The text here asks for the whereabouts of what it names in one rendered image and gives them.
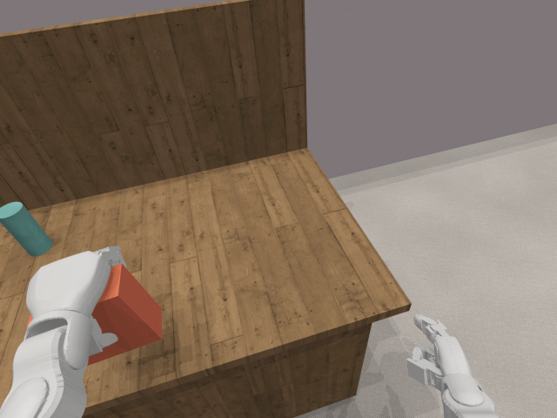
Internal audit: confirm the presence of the robot left forearm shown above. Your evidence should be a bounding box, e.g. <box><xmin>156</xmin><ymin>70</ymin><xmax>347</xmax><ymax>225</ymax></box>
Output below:
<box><xmin>0</xmin><ymin>310</ymin><xmax>92</xmax><ymax>418</ymax></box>

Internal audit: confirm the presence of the robot right forearm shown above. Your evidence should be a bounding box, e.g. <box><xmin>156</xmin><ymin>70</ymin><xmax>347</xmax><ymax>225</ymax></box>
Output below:
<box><xmin>440</xmin><ymin>374</ymin><xmax>499</xmax><ymax>418</ymax></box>

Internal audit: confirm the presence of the table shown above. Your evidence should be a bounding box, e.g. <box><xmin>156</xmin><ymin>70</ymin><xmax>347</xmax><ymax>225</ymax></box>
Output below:
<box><xmin>0</xmin><ymin>0</ymin><xmax>412</xmax><ymax>418</ymax></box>

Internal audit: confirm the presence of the left robot hand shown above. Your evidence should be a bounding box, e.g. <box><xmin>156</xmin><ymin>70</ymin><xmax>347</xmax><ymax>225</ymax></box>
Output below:
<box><xmin>26</xmin><ymin>246</ymin><xmax>127</xmax><ymax>356</ymax></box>

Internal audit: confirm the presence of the sponge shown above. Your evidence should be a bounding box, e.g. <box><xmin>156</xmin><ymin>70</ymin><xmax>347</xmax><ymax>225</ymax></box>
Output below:
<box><xmin>26</xmin><ymin>263</ymin><xmax>162</xmax><ymax>366</ymax></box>

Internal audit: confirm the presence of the right robot hand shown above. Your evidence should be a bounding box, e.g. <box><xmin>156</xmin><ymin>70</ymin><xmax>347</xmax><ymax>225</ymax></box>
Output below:
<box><xmin>407</xmin><ymin>314</ymin><xmax>473</xmax><ymax>392</ymax></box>

